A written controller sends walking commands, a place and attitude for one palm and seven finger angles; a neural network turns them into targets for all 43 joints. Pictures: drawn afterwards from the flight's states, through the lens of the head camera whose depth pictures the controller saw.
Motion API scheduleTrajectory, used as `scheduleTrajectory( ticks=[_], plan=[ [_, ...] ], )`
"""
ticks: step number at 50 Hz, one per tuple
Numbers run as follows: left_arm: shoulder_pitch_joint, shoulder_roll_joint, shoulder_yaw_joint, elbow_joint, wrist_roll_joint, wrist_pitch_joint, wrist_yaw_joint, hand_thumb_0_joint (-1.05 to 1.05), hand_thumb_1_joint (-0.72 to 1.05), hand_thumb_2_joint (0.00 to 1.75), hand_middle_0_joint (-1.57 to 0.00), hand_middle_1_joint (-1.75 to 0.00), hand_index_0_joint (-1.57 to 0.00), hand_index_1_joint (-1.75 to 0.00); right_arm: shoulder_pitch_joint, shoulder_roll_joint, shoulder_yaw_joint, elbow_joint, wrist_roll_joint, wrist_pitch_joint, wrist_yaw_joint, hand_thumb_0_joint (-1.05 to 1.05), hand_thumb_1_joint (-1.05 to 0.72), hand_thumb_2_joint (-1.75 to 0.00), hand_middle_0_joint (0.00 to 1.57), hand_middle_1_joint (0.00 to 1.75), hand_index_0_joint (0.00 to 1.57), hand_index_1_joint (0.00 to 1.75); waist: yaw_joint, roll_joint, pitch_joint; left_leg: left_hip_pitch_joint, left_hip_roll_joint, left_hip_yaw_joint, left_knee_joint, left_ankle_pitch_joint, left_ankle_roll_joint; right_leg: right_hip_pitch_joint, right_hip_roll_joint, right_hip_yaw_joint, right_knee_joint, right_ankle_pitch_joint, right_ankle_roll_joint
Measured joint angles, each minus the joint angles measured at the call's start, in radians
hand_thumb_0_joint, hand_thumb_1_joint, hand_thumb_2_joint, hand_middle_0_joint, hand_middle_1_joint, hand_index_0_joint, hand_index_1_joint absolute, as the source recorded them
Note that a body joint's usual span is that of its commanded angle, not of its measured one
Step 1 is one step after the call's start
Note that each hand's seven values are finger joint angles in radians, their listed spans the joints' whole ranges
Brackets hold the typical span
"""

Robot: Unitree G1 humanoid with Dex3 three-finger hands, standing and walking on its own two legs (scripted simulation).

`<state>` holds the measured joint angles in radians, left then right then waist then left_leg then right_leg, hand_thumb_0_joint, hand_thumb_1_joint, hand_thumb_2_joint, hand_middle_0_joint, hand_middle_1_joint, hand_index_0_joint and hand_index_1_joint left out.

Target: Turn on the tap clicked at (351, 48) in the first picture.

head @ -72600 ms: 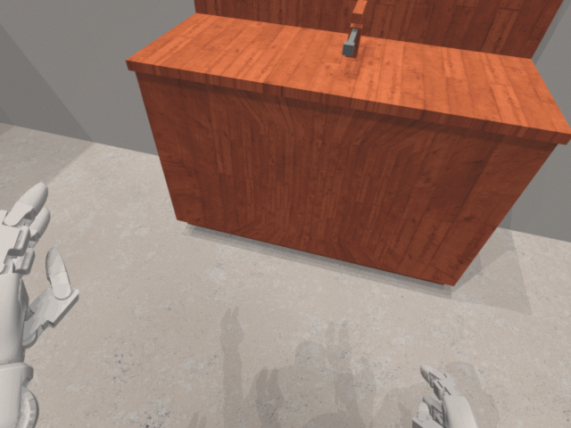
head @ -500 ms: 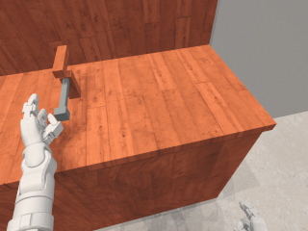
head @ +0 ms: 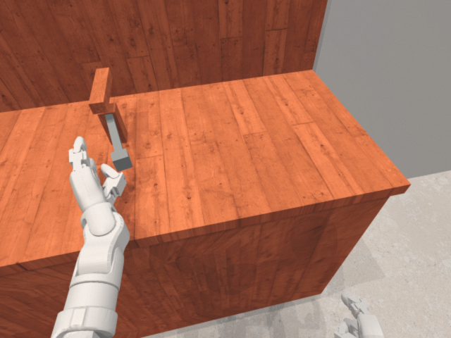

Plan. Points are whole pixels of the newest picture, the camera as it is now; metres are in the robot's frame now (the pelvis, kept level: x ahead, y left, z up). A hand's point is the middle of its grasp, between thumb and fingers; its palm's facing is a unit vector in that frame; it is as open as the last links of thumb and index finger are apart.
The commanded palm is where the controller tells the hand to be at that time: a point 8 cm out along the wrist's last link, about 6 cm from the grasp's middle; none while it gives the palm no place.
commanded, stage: push the lever round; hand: left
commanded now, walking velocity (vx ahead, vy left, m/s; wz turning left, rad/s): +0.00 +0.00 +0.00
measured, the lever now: (121, 160) +0.39 +0.22 +0.12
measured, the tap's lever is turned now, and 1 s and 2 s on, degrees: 13 34 61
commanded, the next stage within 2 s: none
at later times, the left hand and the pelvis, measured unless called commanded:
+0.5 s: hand (138, 171) +0.38 +0.19 +0.10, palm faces +0.68 -0.73 -0.07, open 7.7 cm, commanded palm +0.34 +0.21 +0.10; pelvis -0.01 -0.01 +0.00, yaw +0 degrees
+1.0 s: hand (164, 155) +0.43 +0.16 +0.09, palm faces +0.74 -0.66 -0.11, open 7.9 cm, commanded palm +0.38 +0.18 +0.10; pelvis +0.01 -0.01 +0.00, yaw +0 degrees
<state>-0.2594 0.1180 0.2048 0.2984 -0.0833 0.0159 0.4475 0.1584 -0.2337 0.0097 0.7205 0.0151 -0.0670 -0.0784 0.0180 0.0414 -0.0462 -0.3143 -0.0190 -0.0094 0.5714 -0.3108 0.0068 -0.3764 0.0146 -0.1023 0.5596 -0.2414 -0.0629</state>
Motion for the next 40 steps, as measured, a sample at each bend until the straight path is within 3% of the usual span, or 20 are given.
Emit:
scheduleTrajectory(
  ticks=[13,40],
  plan=[
    [-0.059,-0.033,-0.011,0.045,0.037,0.036,0.121,0.03,0.93,0.92,-0.15,-0.15,-0.15,-0.15,-0.015,0.004,-0.007,0.009,-0.011,0.036,0.004,0.01,-0.90,-0.90,0.20,0.30,0.20,0.30,-0.008,-0.004,-0.005,-0.003,0.008,-0.003,0.003,0.004,-0.007,-0.001,0.008,-0.003,-0.002,0.006,-0.009],
    [-0.261,-0.102,0.011,0.254,0.094,0.030,0.321,0.03,0.90,0.91,-0.15,-0.15,-0.15,-0.15,-0.017,0.021,-0.029,0.054,-0.045,0.056,0.028,0.01,-0.90,-0.90,0.20,0.30,0.20,0.30,-0.041,-0.009,-0.021,-0.061,0.021,-0.005,0.018,0.001,-0.017,-0.056,0.020,-0.007,0.003,0.008,-0.019]
  ],
)
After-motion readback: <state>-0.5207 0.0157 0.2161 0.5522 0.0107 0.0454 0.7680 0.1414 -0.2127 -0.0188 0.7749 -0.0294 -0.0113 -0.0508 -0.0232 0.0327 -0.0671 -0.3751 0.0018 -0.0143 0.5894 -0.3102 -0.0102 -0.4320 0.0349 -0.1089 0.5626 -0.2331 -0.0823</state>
